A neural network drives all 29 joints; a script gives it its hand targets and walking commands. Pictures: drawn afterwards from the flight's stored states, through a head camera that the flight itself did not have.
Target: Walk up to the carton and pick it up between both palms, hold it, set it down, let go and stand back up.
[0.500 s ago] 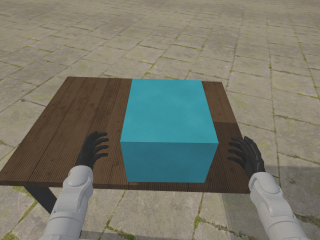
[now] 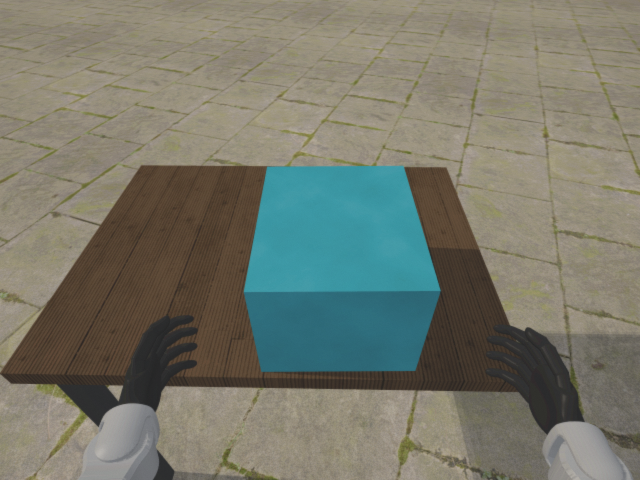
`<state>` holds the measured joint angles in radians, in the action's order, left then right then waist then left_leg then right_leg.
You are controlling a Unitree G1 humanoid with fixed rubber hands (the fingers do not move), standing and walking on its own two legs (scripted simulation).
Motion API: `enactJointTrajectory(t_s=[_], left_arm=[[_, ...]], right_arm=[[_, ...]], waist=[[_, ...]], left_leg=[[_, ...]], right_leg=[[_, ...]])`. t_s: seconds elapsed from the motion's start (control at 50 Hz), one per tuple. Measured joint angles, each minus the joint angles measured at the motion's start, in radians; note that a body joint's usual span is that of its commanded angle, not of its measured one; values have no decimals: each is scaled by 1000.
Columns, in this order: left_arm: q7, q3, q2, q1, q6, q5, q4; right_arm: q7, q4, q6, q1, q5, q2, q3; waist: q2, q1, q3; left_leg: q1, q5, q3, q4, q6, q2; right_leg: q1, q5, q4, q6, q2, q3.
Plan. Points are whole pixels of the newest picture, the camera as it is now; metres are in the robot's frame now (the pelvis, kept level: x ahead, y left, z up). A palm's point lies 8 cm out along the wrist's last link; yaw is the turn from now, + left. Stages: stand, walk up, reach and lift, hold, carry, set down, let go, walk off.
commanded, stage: set down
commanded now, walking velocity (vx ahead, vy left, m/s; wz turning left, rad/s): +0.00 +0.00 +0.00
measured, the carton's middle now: (336, 262) +0.48 +0.01 +0.01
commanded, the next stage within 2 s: let go in 1.72 s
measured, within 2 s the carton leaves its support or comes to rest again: neither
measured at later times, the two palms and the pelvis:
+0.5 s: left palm (145, 438) +0.18 +0.22 +0.03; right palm (547, 442) +0.19 -0.22 +0.03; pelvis +0.00 +0.00 +0.00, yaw +0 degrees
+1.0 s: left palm (147, 470) +0.16 +0.22 -0.01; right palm (540, 466) +0.18 -0.22 -0.01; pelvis +0.02 +0.00 +0.00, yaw +0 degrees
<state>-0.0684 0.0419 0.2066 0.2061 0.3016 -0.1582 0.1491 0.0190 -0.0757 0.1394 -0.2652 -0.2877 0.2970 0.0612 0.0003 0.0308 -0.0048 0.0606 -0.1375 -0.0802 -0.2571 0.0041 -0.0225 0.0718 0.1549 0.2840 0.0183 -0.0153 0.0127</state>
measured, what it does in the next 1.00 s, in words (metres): stands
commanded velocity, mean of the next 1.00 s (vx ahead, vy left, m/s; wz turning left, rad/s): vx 0.00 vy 0.00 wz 0.00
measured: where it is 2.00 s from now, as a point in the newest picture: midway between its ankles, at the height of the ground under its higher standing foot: outside the picture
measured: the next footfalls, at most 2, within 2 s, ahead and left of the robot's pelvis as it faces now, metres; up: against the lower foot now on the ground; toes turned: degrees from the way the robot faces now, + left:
none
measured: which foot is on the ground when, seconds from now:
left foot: down 0.00-1.00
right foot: down 0.00-1.00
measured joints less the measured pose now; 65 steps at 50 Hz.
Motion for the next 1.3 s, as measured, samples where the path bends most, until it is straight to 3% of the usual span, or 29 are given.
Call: enactJointTrajectory(t_s=[0.18, 0.32, 0.48, 0.92, 1.3], left_arm=[[-6, -15, -3, 153, -26, -1, 93], [-14, -42, -2, 184, -52, 2, 84], [-12, -50, 3, 135, -58, 11, -17], [12, -60, 1, 234, -168, 66, -118], [33, -68, -6, 110, -169, 82, -374]], right_arm=[[1, -128, 15, -138, 14, -13, 9], [10, -125, 20, -170, 45, -31, 17], [21, -38, 18, -123, 81, -50, 14], [34, 99, -105, -193, 130, -69, -9], [21, 344, -147, -71, 225, -109, -13]], waist=[[0, 10, 23], [8, 11, 46], [3, 13, 48], [6, 10, 62], [-6, 6, 66]], left_leg=[[-31, 1, -4, 14, 3, -2], [-27, 6, 3, 14, 3, -1], [0, 0, 5, 2, -2, 4], [-24, -44, 25, -28, 5, -4], [1, -49, 31, -65, -2, 3]], right_leg=[[-28, -4, -14, 2, -5, 11], [-23, -7, -11, 3, -5, 10], [4, -1, 2, -3, -1, 13], [-48, 19, -20, 1, -12, 5], [-21, 30, 25, -5, -5, 1]])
